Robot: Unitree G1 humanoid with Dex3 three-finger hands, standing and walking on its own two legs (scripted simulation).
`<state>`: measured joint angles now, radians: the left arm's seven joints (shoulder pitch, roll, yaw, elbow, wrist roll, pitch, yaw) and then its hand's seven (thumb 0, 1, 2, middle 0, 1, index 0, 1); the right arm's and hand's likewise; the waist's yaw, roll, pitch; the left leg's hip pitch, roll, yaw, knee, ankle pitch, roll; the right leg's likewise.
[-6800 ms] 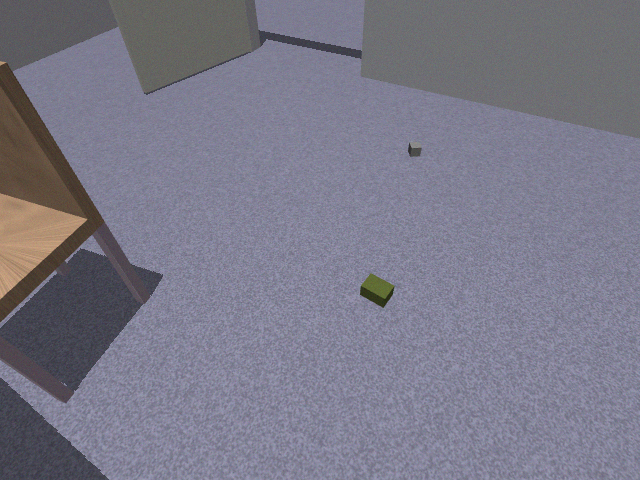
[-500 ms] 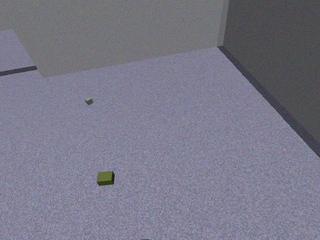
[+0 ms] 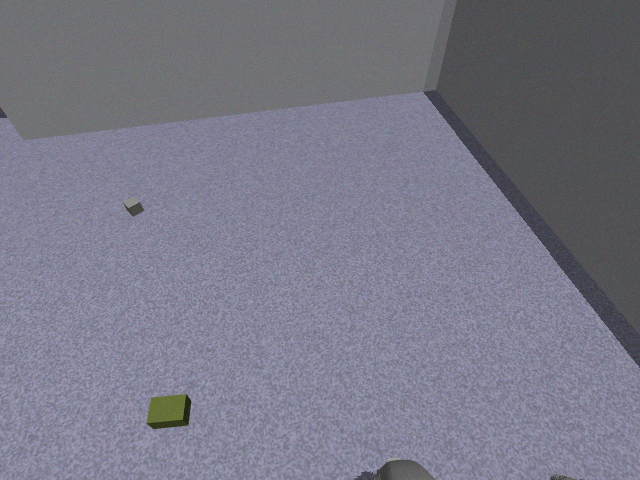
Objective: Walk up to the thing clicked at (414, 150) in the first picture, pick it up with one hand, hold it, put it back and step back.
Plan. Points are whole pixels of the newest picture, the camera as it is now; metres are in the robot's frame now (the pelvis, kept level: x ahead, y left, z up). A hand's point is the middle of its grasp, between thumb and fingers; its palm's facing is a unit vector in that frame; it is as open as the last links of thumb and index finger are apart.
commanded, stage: walk up
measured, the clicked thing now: (133, 206) +1.36 +0.82 -0.74
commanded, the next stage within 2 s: none
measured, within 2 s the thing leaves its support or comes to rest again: neither
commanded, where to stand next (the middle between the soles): +0.59 +0.02 m, yaw -2 degrees
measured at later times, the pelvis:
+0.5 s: pelvis +0.21 -0.03 +0.00, yaw +0 degrees
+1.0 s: pelvis +0.42 +0.00 +0.00, yaw +17 degrees
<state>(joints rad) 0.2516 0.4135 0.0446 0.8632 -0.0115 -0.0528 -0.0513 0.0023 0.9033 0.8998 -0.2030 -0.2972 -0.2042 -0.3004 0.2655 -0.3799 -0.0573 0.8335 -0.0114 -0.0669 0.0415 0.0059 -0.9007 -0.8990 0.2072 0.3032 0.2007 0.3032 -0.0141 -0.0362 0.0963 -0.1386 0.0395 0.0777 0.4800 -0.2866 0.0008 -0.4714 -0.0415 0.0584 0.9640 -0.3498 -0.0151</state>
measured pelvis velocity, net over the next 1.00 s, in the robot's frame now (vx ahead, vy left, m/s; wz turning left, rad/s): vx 0.42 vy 0.00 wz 0.29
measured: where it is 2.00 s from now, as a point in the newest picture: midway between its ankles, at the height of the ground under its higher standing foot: (334, 372)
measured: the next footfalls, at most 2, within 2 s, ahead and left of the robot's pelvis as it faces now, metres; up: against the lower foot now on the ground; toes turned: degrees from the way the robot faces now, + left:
right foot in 0.14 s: +0.24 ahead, -0.16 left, +0.00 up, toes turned -4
left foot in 0.60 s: +0.39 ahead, +0.12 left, +0.00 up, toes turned +8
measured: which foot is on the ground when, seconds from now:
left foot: down 0.00-0.16, up 0.18-0.58, down 0.60-1.00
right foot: up 0.00-0.12, down 0.14-0.64, up 0.66-1.00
